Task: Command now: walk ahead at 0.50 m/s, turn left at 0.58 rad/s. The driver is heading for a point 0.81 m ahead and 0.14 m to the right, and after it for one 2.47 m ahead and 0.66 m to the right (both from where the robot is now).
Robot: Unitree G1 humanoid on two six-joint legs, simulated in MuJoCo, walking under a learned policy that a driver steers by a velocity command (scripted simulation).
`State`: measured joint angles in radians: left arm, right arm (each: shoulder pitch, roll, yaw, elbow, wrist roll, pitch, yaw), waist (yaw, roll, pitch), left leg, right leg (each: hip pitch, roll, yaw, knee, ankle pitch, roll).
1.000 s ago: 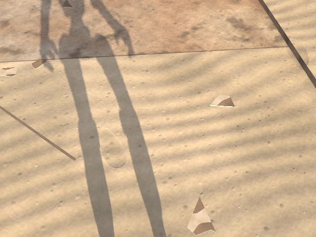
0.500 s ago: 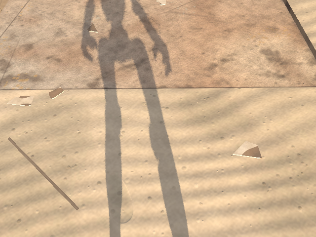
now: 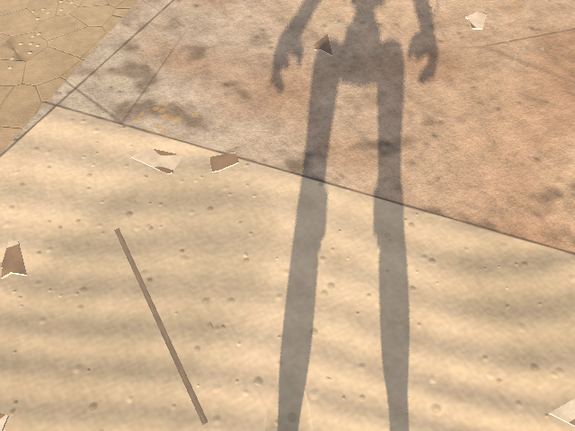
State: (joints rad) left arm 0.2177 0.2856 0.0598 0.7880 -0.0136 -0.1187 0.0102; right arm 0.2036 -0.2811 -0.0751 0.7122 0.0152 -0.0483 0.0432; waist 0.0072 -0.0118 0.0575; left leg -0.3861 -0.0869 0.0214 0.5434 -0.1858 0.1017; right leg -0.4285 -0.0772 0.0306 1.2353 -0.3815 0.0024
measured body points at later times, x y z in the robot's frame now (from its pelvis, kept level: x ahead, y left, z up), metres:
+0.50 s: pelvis +0.30 -0.05 +0.00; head +0.33 -0.05 +0.45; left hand +0.47 +0.21 -0.09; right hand +0.37 -0.33 -0.12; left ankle +0.12 +0.07 -0.64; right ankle +0.37 -0.13 -0.73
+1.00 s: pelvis +0.57 -0.04 +0.00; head +0.59 -0.04 +0.45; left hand +0.71 +0.22 -0.12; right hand +0.70 -0.34 -0.06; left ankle +0.66 +0.05 -0.73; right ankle +0.42 -0.12 -0.65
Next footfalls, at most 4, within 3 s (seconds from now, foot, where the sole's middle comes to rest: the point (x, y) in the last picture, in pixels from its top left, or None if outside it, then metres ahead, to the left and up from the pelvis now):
0.42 right None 0.42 -0.12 -0.77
0.90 left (281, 322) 0.70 0.04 -0.77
1.36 right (403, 289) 0.80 -0.28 -0.77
1.78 left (314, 269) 0.86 -0.05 -0.77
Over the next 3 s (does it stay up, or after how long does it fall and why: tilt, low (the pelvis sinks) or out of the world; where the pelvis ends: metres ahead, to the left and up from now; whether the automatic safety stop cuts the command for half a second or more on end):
stays up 0.77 -0.15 0.00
